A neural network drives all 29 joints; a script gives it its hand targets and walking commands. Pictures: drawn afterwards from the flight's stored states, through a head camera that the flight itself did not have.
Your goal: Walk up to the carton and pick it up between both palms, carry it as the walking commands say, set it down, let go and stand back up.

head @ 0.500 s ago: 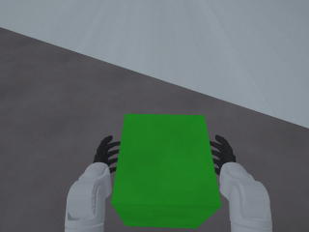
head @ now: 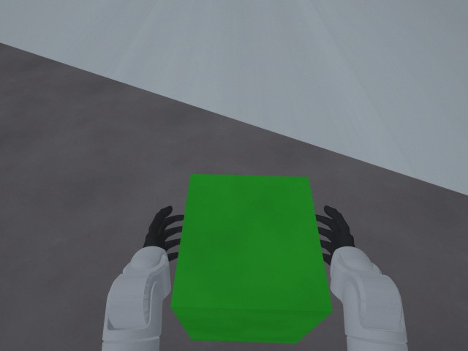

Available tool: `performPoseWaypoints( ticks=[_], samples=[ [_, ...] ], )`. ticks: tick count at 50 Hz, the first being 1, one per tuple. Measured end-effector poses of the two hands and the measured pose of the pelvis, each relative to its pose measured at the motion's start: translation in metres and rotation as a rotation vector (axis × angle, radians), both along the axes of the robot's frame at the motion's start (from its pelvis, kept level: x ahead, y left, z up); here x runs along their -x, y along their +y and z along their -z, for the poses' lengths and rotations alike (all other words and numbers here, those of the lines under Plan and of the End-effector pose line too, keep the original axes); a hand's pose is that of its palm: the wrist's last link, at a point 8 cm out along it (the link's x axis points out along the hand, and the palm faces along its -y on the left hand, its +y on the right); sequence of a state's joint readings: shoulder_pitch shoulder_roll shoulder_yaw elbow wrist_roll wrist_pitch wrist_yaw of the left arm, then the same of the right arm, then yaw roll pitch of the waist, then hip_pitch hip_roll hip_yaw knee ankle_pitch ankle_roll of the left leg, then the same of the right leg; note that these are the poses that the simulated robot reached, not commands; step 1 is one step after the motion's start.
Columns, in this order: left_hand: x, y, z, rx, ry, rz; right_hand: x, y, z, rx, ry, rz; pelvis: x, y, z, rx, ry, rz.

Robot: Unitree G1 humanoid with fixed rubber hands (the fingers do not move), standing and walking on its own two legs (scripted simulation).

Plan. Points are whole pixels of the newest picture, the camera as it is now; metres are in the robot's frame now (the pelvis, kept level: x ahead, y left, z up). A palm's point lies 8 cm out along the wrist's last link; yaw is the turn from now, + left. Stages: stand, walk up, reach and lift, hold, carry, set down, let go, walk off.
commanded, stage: carry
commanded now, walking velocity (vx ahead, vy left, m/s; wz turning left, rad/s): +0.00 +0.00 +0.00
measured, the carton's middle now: (246, 263) +0.28 +0.00 +0.00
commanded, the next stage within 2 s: none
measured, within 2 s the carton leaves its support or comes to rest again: neither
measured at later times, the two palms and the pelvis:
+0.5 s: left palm (161, 249) +0.26 +0.14 +0.06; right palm (340, 250) +0.27 -0.15 +0.07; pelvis +0.01 +0.00 +0.00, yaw +0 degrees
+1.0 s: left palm (228, 258) +0.24 +0.03 +0.08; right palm (425, 275) +0.22 -0.26 +0.08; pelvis +0.00 -0.10 -0.01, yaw -2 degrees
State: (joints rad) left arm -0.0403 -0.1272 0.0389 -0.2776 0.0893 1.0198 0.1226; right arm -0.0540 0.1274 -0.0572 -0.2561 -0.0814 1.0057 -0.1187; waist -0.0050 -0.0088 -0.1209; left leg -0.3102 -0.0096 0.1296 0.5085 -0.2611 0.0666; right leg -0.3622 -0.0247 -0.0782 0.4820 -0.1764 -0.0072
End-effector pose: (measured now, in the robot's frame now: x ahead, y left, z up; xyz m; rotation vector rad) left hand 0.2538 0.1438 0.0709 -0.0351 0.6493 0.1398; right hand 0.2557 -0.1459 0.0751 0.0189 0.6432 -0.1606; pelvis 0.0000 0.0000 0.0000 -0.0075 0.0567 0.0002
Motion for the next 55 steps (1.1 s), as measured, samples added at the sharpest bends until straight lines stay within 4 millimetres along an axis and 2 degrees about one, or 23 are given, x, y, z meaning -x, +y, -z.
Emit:
performPoseWaypoints(
  ticks=[28, 34, 40, 50, 55],
  samples=[
    [-0.012, -0.005, 0.008, -0.006, -0.001, 0.006, -0.012, -0.005, 0.008, 0.006, 0.000, -0.002, -0.006, -0.004, -0.001, 0.002, 0.002, 0.002],
    [0.000, -0.010, -0.018, 0.028, -0.075, -0.015, 0.001, -0.011, -0.018, -0.018, -0.073, 0.012, -0.009, -0.011, 0.003, -0.002, 0.015, 0.013],
    [0.009, -0.036, -0.021, 0.023, -0.028, 0.007, 0.019, -0.036, -0.015, -0.035, -0.027, 0.044, -0.011, -0.030, 0.006, 0.011, 0.019, 0.045],
    [0.014, -0.114, -0.013, 0.005, 0.009, 0.054, 0.036, -0.113, -0.005, -0.053, 0.009, 0.093, 0.001, -0.097, 0.011, 0.020, 0.021, 0.041],
    [0.027, -0.130, -0.010, 0.006, 0.016, 0.020, 0.038, -0.130, -0.004, -0.052, 0.017, 0.058, 0.011, -0.120, 0.011, -0.002, 0.023, 0.023]
  ],
)
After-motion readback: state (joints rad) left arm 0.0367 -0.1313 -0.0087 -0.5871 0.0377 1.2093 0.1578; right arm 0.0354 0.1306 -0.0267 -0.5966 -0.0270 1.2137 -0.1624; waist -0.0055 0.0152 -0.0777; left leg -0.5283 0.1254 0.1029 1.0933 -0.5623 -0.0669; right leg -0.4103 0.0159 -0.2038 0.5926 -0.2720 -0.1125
